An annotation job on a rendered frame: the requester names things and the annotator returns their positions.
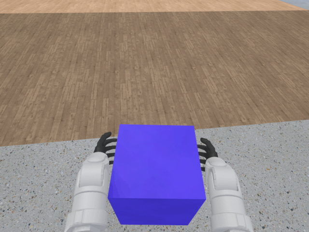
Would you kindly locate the carton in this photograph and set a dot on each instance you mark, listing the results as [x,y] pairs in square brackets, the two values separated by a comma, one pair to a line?
[156,175]

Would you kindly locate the left robot forearm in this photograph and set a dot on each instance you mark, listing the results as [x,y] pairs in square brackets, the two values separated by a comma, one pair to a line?
[88,212]

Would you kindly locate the right robot forearm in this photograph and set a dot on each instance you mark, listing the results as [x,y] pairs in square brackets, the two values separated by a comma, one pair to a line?
[227,206]

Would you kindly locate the robot right hand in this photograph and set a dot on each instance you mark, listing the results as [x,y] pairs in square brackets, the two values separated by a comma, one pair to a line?
[210,151]

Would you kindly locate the robot left hand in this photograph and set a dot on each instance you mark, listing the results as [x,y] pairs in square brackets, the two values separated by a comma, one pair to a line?
[101,145]

